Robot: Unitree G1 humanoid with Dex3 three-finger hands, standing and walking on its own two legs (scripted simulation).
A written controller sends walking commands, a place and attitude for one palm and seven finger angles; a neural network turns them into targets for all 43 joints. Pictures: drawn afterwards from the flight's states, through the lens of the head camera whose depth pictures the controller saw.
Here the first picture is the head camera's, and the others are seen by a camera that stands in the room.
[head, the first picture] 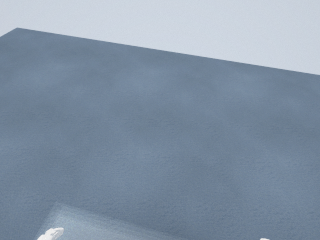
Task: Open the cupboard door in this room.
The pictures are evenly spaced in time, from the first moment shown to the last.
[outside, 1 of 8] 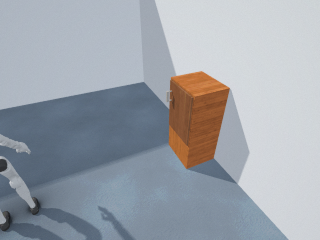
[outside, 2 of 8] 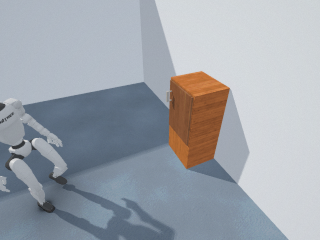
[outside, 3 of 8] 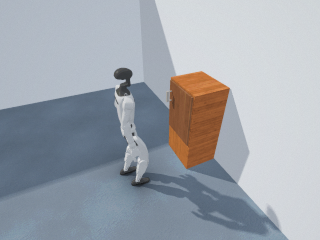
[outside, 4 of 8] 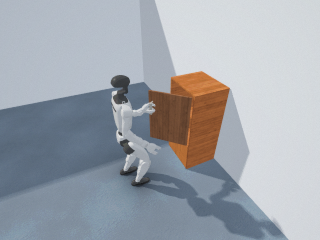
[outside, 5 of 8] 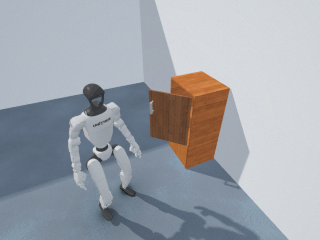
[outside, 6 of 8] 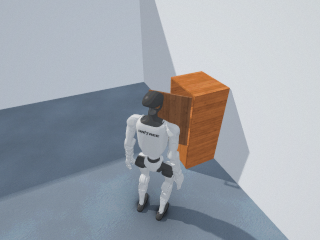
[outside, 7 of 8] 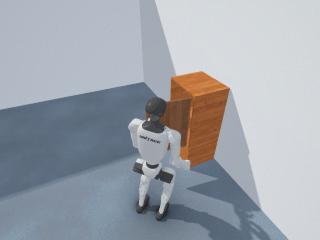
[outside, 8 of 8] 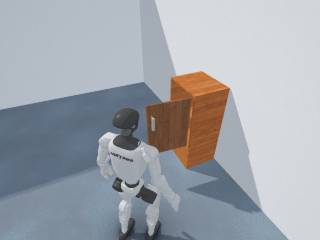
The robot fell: no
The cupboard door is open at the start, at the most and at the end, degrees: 0 84 84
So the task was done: yes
